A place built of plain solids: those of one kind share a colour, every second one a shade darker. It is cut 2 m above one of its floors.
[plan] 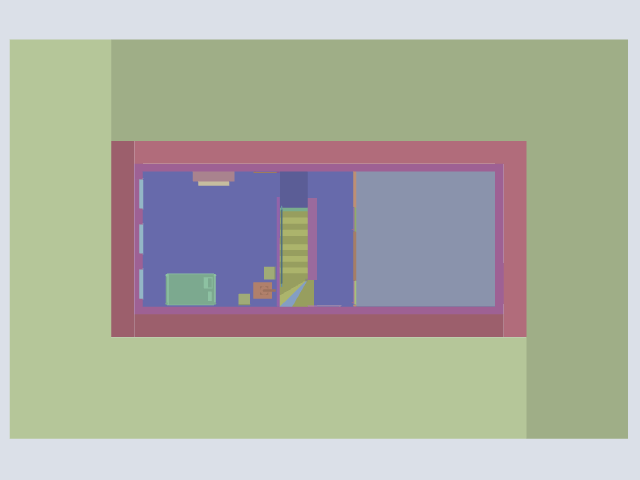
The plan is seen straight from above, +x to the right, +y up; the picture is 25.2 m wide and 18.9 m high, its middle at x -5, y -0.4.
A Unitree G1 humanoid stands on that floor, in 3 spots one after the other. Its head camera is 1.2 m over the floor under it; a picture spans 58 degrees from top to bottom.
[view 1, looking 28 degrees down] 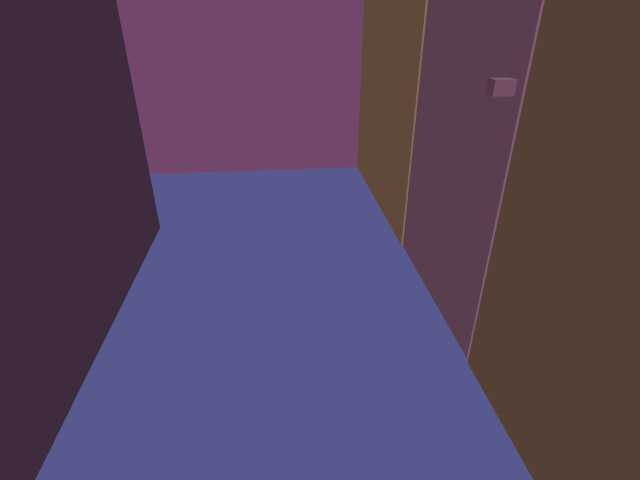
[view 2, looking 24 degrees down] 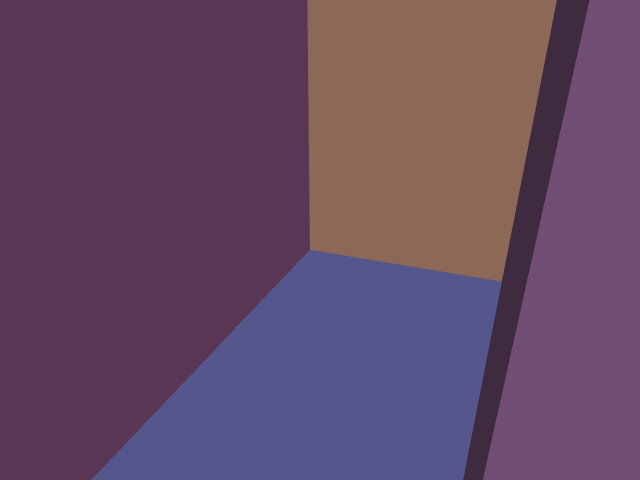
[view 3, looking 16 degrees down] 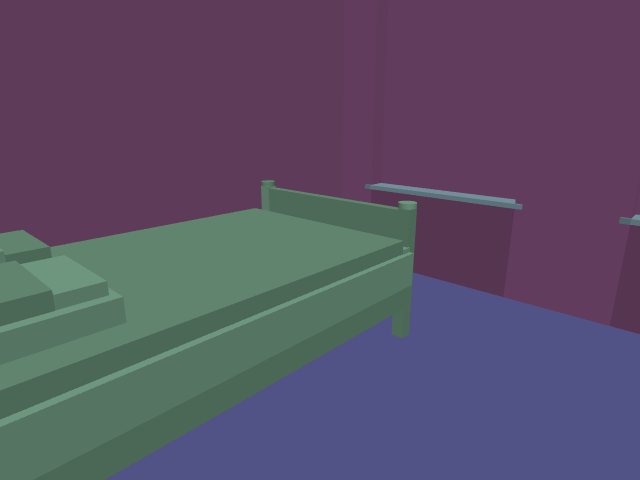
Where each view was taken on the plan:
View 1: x -4.38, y -1.25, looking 84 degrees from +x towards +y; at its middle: floor_storey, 2.56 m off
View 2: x -6.03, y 1.33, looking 21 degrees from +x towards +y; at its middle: wall_partS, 2.75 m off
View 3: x -9.10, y -0.60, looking -137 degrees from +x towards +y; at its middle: bedstead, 2.23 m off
